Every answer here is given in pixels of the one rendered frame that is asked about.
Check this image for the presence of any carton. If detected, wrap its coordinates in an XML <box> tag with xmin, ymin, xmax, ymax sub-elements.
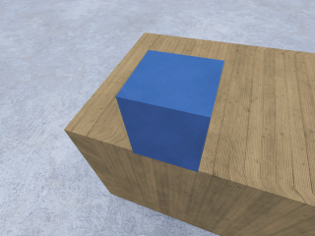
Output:
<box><xmin>115</xmin><ymin>50</ymin><xmax>224</xmax><ymax>172</ymax></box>

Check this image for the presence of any pedestal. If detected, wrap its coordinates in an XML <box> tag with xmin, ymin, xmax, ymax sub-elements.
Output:
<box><xmin>64</xmin><ymin>32</ymin><xmax>315</xmax><ymax>236</ymax></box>

